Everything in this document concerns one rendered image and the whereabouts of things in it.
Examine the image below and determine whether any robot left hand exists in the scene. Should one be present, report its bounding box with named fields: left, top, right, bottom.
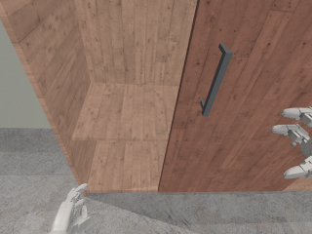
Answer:
left=50, top=183, right=90, bottom=234

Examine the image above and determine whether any robot right hand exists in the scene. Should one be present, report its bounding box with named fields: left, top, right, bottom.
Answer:
left=270, top=106, right=312, bottom=179

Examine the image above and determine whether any handle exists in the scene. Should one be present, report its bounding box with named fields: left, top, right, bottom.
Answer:
left=200, top=43, right=233, bottom=117

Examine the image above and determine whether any wardrobe door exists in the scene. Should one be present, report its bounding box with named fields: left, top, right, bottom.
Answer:
left=289, top=176, right=312, bottom=186
left=158, top=0, right=312, bottom=193

